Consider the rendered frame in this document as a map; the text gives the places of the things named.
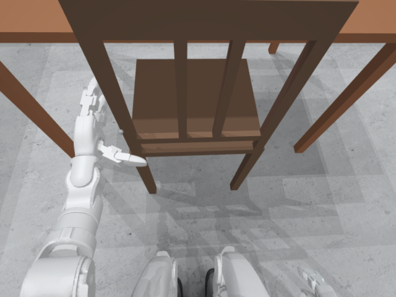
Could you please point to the left robot shin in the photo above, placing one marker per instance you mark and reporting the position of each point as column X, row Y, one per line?
column 170, row 293

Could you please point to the chair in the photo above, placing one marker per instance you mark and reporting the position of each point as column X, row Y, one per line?
column 185, row 107

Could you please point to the right robot hand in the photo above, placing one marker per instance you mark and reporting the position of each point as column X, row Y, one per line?
column 316, row 282

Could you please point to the left robot hand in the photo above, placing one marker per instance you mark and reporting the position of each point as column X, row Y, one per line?
column 88, row 130

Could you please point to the robot left upper arm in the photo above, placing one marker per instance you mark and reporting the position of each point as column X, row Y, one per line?
column 68, row 276

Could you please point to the left robot forearm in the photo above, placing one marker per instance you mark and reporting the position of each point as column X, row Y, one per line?
column 75, row 231

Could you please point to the left robot thigh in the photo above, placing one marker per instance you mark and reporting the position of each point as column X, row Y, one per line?
column 159, row 276

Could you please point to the table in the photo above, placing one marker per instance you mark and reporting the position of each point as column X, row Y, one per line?
column 43, row 21

